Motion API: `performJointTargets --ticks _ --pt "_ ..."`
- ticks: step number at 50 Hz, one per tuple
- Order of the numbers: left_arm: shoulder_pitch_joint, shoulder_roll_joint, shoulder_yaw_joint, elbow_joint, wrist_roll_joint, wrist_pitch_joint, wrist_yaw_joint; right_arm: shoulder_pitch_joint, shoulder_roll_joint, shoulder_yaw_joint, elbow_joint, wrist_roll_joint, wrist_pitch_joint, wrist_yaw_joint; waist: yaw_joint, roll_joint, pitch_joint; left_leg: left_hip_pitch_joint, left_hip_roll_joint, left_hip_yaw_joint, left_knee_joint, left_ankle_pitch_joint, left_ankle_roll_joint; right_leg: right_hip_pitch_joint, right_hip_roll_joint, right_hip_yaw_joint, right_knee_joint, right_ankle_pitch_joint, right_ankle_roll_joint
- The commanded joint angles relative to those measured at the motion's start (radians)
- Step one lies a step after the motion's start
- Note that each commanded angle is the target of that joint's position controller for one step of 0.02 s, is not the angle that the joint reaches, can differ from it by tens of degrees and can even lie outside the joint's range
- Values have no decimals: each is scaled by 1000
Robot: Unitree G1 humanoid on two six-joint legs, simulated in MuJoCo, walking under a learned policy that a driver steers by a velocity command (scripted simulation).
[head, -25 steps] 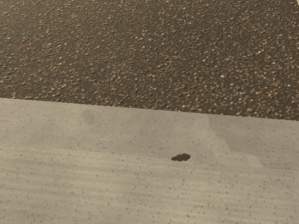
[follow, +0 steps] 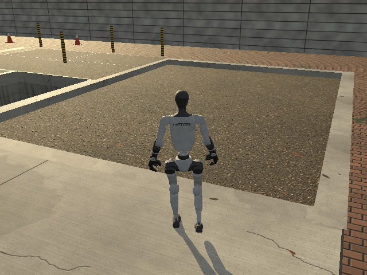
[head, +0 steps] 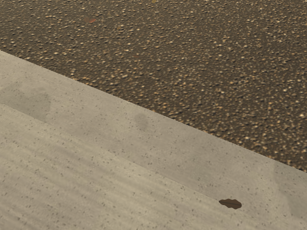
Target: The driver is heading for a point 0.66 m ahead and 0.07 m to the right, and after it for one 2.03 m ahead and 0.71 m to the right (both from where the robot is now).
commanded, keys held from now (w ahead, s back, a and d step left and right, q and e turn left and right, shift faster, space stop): no key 0.52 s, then w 0.34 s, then w+e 0.14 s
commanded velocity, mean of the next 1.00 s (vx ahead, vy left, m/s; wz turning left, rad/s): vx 0.16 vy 0.00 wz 0.08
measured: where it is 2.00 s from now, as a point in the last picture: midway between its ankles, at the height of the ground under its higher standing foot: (180, 179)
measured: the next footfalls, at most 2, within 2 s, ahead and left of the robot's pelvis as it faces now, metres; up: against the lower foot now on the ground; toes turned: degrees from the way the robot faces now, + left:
right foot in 0.34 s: +0.09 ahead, -0.17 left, +0.00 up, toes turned +5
right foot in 1.26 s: +0.51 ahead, -0.15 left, +0.00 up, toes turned -7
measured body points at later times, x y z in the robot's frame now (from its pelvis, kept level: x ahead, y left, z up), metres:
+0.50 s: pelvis +0.06 -0.04 +0.01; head +0.07 -0.04 +0.46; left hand +0.13 +0.23 -0.11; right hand +0.21 -0.27 -0.11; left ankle +0.10 +0.07 -0.72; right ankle +0.05 -0.17 -0.72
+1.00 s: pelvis +0.19 -0.01 +0.02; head +0.21 +0.01 +0.47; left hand +0.33 +0.26 -0.09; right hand +0.20 -0.27 -0.10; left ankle +0.11 +0.07 -0.72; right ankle +0.28 -0.17 -0.65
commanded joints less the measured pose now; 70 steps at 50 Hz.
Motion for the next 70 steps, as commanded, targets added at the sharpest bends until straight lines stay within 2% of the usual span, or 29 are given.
performJointTargets --ticks 1,4,14,16,18,19,20,26,28,30,33,36,37,38,39,40,43,45,56,58,61,62,63,64,65,66,67,68,70 --pt "45 117 29 -56 5 22 18 9 -97 -22 -80 11 -2 -18 10 31 -219 287 283 -355 -233 273 188 -177 -65 87 0 98 0" --pt "86 75 23 -53 14 37 28 21 -121 -27 -74 -17 -8 -26 28 85 -218 190 235 -271 -250 356 180 -70 -41 55 -128 153 9" --pt "31 52 13 -52 3 41 24 25 -87 -4 -42 -17 14 -42 -17 142 -163 170 222 -312 -278 -162 125 86 -30 39 -556 217 2" --pt "76 34 9 -30 11 32 11 40 -60 9 -24 -7 18 -43 14 118 -150 145 187 -293 -240 -208 69 211 -10 11 -773 348 -33" --pt "84 128 22 -38 37 27 8 112 -36 16 -10 -23 4 -38 -42 -43 -141 61 81 -197 -120 -266 -25 297 -168 156 -801 510 -103" --pt "56 111 23 -20 29 26 3 90 -27 12 -20 -18 -1 -36 -61 -185 -117 138 20 -83 -90 -196 -61 151 -182 197 -856 332 -150" --pt "18 56 8 -37 30 18 -2 45 -50 9 -20 -23 -1 -36 -46 -165 -90 205 32 -91 -74 -127 -70 81 -159 194 -893 224 -136" --pt "80 55 4 -14 14 -5 12 36 -31 3 0 -14 13 -40 -9 -38 -68 236 63 -134 -85 -11 -32 106 -72 91 -817 257 -70" --pt "130 53 6 6 8 2 15 61 -18 3 24 -8 13 -41 6 -28 -76 209 33 -105 -70 -233 -29 122 -58 87 -825 67 -92" --pt "156 79 13 4 -2 3 17 60 -28 -3 27 8 0 -40 21 -51 -16 97 8 -65 -8 -410 -21 130 -107 174 -875 -131 -155" --pt "170 138 32 10 -17 -18 15 12 -7 0 12 27 -48 -28 28 -141 71 -32 36 1 137 -248 -17 191 -304 436 -1005 -174 -272" --pt "105 113 26 -1 -26 -24 -2 94 -7 -7 47 28 -72 -18 -33 -128 41 173 42 19 -19 -217 13 136 -247 318 -950 45 -230" --pt "71 95 22 -10 -26 -22 -7 183 -26 -20 85 25 -72 -18 -72 -115 5 337 40 1 -56 -154 15 62 -188 239 -884 133 -192" --pt "31 52 9 -32 -26 -29 -8 278 -92 -42 109 20 -72 -24 -105 2 -21 466 132 -186 -152 -222 60 -50 -82 106 -677 271 -127" --pt "18 21 2 -67 -24 -48 -5 390 -194 -71 130 19 -71 -19 -128 270 -68 625 321 -558 -303 -263 179 -229 45 -30 -342 236 -58" --pt "1 61 11 -77 -25 -63 -4 410 -153 -52 128 8 -79 -14 -132 261 -75 677 416 -745 -360 -189 245 -378 46 72 -130 12 -60" --pt "25 52 14 -53 -31 -72 -25 284 -75 -21 94 6 -82 -15 -54 48 -36 621 350 -469 -352 -87 159 -444 -76 93 -63 203 -121" --pt "21 37 15 -41 -26 -58 -39 270 -38 -6 100 2 -72 -18 -42 75 -34 568 294 -310 -393 37 108 -385 -108 70 -137 310 -113" --pt "-226 -3 -15 -160 -25 -35 -73 321 -101 -14 171 8 -76 -42 -89 76 56 490 296 34 -462 202 60 -270 -48 -6 -606 634 -94" --pt "-235 10 -9 -181 -23 -36 -88 309 -111 -17 176 11 -68 -43 -70 77 52 556 317 68 -402 373 41 -254 -27 -29 -636 573 -127" --pt "-72 77 30 -166 -20 -27 -95 278 -153 -27 160 5 -40 -60 37 136 -94 606 308 129 -90 903 -2 -5 78 -113 -622 440 -188" --pt "91 127 59 -128 -22 -21 -86 263 -157 -25 151 5 -34 -67 125 118 -179 494 276 152 133 903 -35 244 104 -101 -663 477 -222" --pt "252 218 87 -103 -17 -10 -62 275 -131 -11 120 -11 -42 -72 167 -24 -294 222 215 157 477 515 -75 566 -77 190 -674 476 -288" --pt "226 266 85 -123 -27 -16 -62 376 6 36 86 -19 -74 -49 55 -252 -456 -164 -15 17 873 -395 -139 872 -341 816 -848 309 -512" --pt "256 190 70 -116 -14 -13 -60 290 -101 11 74 15 -118 -30 125 -138 -481 -270 33 -164 940 -369 -106 867 -322 852 -941 201 -470" --pt "218 141 59 -110 -7 -16 -56 203 -127 4 45 47 -132 -27 112 -102 -317 -323 80 -136 907 -310 -83 738 -281 682 -939 226 -413" --pt "140 109 46 -124 -9 -19 -54 170 -119 7 37 36 -138 -35 58 20 -202 -285 133 -123 802 -230 -76 537 -238 547 -956 323 -375" --pt "74 69 33 -141 0 -25 -53 161 -125 -1 47 16 -129 -45 18 35 -159 -212 171 -113 709 -185 -78 394 -196 449 -969 411 -347" --pt "32 40 22 -149 18 -30 -53 224 -106 -5 69 13 -93 -44 -36 -18 -127 -106 209 -103 640 -145 -84 231 -158 347 -1017 492 -343"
